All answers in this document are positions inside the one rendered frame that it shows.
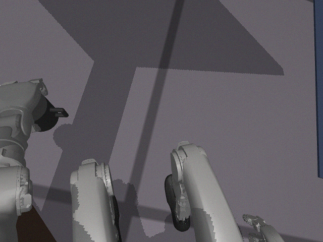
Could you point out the left robot foot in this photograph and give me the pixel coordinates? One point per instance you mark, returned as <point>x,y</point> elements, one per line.
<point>116,224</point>

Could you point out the right robot hand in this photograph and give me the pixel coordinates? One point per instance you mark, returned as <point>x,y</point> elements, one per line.
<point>268,233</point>

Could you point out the left robot arm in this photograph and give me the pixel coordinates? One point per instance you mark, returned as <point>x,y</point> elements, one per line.
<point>16,189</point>

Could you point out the right robot foot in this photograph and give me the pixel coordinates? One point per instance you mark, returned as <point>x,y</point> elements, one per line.
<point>171,200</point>

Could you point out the left robot hand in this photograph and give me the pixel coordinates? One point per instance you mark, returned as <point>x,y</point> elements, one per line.
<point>23,94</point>

